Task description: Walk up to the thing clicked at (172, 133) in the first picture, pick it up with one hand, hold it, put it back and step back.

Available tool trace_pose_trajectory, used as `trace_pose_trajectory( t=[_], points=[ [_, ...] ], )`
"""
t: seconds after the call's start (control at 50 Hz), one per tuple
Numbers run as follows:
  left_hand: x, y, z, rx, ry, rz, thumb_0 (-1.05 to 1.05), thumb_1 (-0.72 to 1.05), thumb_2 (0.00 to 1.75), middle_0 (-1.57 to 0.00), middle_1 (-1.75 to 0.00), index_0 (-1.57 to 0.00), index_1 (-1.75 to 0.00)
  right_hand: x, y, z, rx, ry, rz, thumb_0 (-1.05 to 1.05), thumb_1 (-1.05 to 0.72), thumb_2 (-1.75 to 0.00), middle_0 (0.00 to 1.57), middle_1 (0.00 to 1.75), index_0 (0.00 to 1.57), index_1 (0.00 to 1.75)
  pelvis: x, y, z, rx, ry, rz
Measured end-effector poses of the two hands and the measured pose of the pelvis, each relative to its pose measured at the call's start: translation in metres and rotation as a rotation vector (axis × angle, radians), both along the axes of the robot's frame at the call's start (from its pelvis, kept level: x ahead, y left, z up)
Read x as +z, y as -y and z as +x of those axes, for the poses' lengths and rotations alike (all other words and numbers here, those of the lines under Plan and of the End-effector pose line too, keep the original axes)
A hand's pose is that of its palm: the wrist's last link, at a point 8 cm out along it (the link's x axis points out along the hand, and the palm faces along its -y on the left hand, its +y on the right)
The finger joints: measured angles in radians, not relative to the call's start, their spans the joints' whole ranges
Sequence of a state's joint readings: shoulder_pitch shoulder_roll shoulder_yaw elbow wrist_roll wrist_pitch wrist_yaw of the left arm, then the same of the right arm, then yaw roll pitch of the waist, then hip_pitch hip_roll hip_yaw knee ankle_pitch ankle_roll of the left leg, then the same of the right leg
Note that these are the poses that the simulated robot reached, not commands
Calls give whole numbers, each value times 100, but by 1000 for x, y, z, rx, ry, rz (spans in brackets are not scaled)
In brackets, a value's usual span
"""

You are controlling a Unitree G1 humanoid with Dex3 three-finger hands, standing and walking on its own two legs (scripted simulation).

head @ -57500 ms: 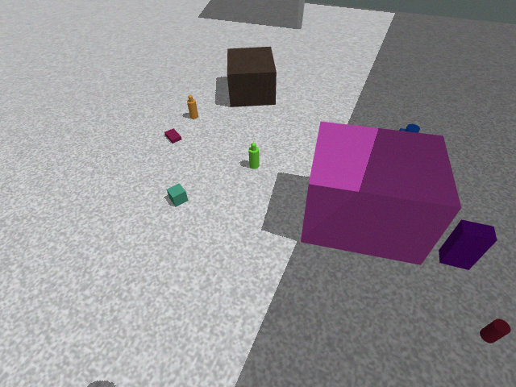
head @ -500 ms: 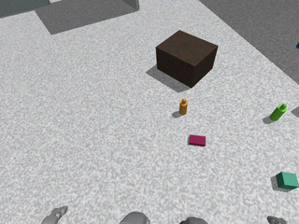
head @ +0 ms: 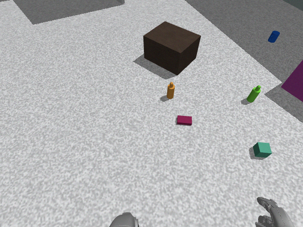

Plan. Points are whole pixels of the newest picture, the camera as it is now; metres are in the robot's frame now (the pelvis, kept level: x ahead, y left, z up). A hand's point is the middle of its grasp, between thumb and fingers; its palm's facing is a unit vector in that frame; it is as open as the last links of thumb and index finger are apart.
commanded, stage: step back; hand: right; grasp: from above
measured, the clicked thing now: (184, 120) +0.90 -0.22 -0.74
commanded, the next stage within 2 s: stand in 1.50 s
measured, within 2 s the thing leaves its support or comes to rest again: neither
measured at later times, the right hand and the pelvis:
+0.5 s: hand out of the picture -0.11 -0.25 -0.13, palm faces -0.05 +0.91 -0.41, open 7.3 cm; pelvis -0.17 +0.02 +0.01, yaw +4 degrees
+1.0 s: hand out of the picture -0.13 -0.25 -0.13, palm faces +0.01 +0.93 -0.37, open 7.3 cm; pelvis -0.20 +0.02 +0.01, yaw +1 degrees
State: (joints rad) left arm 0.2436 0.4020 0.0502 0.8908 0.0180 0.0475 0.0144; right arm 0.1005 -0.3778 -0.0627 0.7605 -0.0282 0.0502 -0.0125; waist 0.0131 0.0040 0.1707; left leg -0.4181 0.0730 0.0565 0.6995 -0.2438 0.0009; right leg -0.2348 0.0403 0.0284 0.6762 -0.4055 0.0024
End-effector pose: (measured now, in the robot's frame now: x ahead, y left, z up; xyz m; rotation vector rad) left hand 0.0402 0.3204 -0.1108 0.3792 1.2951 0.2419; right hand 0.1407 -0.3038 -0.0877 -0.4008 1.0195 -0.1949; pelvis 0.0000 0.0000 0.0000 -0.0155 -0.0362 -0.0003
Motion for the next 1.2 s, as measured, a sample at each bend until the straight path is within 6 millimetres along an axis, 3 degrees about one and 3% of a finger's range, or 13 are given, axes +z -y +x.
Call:
trace_pose_trajectory(
  t=[0.16,0.26,0.36,0.46,0.56,0.68,0.82,1.0,1.2],
  points=[
    [20,14,-40,-22,51,3,1,90,90,-21,-30,-21,-30,-9,3,-62,-36,-55,43,0,-91,-90,20,30,20,30,11,2,-55,12,4,25],
    [24,5,-44,-43,142,13,1,90,90,-21,-30,-21,-30,-13,-2,-116,-29,-110,34,0,-91,-90,20,30,20,30,10,-5,-92,49,-6,29],
    [12,-14,-57,-46,226,-4,1,90,90,-21,-30,-21,-30,-19,-13,-177,-16,-164,2,0,-91,-90,20,30,20,30,-3,-18,-134,87,-1,44],
    [10,-18,-95,-11,205,-26,1,90,90,-20,-30,-20,-30,-7,-19,-236,-45,-199,-3,0,-91,-90,21,30,21,30,6,-22,-163,85,6,4],
    [5,-16,-141,-24,131,-34,1,90,90,-20,-30,-20,-30,2,-10,-266,-77,-167,-19,1,-90,-89,21,30,21,31,8,-19,-184,43,3,-3],
    [2,0,-184,-28,52,-36,1,90,90,-20,-30,-20,-30,-5,13,-287,-108,-136,-9,1,-90,-90,21,30,21,31,5,-7,-201,3,21,-21],
    [13,9,-206,-1,85,-59,1,90,90,-20,-30,-21,-30,-6,10,-292,-91,-173,22,1,-91,-90,20,30,20,30,14,-11,-207,22,17,-4],
    [8,-5,-187,-4,86,-56,1,90,90,-20,-30,-20,-30,-5,-14,-283,-91,-125,44,0,-91,-90,20,30,20,30,14,-18,-200,14,17,22],
    [16,13,-156,-15,96,-30,1,90,90,-20,-30,-20,-30,-17,2,-253,-96,-153,78,1,-91,-90,20,30,20,30,13,2,-178,12,5,10]
  ],
)
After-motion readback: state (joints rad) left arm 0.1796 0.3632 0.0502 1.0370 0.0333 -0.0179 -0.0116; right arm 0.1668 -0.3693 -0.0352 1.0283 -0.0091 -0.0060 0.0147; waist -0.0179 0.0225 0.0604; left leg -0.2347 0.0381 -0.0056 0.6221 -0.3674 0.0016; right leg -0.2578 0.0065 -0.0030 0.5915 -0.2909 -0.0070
